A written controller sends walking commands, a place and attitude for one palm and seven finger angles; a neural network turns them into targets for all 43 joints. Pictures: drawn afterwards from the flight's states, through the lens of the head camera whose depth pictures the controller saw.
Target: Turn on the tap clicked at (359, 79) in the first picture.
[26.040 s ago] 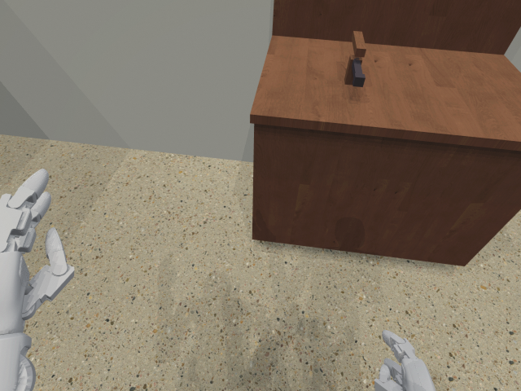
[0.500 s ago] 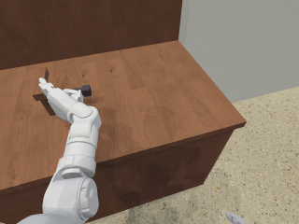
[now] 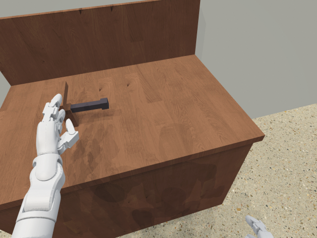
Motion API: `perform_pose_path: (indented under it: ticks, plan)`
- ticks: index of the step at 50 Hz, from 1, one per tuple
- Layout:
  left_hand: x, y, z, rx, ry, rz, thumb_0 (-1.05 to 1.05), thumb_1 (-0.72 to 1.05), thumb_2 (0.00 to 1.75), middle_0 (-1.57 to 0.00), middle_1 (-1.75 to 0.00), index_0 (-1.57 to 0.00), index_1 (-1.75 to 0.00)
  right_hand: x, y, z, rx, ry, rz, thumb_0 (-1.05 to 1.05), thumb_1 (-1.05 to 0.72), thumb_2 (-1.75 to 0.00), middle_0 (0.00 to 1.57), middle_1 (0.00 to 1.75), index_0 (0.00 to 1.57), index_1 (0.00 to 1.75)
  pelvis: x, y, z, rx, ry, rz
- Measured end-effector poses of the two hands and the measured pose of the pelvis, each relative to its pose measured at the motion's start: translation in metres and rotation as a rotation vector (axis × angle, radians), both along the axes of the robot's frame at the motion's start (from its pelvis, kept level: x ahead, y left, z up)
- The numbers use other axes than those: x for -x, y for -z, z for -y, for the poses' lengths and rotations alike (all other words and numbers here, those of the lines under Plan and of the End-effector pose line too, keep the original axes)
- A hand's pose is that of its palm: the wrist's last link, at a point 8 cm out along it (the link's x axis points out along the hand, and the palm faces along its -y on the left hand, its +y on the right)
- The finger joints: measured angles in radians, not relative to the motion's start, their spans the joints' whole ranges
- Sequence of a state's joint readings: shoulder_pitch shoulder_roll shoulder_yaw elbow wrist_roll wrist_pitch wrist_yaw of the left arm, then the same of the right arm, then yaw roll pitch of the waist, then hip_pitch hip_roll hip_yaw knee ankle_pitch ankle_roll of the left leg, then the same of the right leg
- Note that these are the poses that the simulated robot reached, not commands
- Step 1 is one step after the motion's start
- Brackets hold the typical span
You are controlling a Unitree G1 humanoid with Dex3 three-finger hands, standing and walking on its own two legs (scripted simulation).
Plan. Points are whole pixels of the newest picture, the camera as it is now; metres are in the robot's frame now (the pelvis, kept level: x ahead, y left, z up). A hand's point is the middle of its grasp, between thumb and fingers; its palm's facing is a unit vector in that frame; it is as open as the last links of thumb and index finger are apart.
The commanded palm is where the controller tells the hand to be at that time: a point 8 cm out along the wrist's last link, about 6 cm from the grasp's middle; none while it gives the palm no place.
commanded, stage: draw the hand back beside the body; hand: left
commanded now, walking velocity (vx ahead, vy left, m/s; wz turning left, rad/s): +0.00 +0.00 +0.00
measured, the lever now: (104, 103) +0.52 +0.25 +0.04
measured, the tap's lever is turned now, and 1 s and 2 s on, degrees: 86 86 86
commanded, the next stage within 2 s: step back with the hand held close in 1.02 s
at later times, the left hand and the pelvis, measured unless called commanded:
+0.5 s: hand (55, 153) +0.24 +0.24 +0.15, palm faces +0.38 -0.89 -0.26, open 7.5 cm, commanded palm +0.20 +0.28 +0.16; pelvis +0.00 +0.01 +0.00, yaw +0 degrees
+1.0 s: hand (42, 170) +0.20 +0.25 +0.15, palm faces +0.43 -0.84 -0.32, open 7.4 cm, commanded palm +0.15 +0.29 +0.17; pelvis +0.00 +0.00 +0.00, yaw +1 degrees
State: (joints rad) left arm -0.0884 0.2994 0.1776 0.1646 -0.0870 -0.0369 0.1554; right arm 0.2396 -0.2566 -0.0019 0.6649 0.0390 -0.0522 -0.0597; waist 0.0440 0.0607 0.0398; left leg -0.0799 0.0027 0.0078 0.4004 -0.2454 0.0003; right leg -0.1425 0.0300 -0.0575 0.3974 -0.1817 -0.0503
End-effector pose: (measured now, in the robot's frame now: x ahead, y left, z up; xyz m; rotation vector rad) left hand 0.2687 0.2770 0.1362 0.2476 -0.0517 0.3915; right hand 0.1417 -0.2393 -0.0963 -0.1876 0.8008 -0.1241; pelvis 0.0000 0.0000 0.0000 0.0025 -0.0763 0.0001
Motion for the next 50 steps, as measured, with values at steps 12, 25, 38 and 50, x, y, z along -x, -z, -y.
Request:
perform_pose_path:
  ticks: [12, 25, 38, 50]
  plan:
    - [0.015, -0.006, 0.024, -0.003, 0.146, 0.072, 0.01, 0.89, 0.9, -0.18, -0.23, -0.18, -0.23, -0.034, -0.027, -0.035, -0.054, -0.05, 0.153, 0.01, -0.9, -0.9, 0.2, 0.3, 0.2, 0.3, 0.009, -0.003, -0.005, -0.003, 0.01, 0.02]
    - [0.07, -0.023, -0.009, -0.082, 0.033, 0.102, 0.01, 0.9, 0.9, -0.2, -0.27, -0.19, -0.27, -0.031, -0.015, -0.037, -0.033, -0.101, 0.088, 0.01, -0.9, -0.9, 0.2, 0.3, 0.2, 0.3, 0.002, -0.004, -0.009, 0.005, -0.008, 0.032]
    - [0.105, -0.033, -0.011, -0.162, 0.019, 0.092, 0.01, 0.89, 0.9, -0.21, -0.3, -0.21, -0.3, -0.048, -0.025, -0.033, -0.031, -0.097, 0.157, 0.01, -0.9, -0.9, 0.2, 0.3, 0.2, 0.3, -0.005, -0.003, -0.007, 0.008, -0.003, 0.029]
    - [0.114, -0.028, -0.011, -0.143, -0.029, 0.09, 0.01, 0.89, 0.9, -0.21, -0.3, -0.21, -0.3, -0.052, -0.024, -0.036, -0.03, -0.12, 0.175, 0.01, -0.9, -0.9, 0.2, 0.3, 0.2, 0.3, 0.001, -0.001, -0.004, 0.006, -0.018, 0.032]
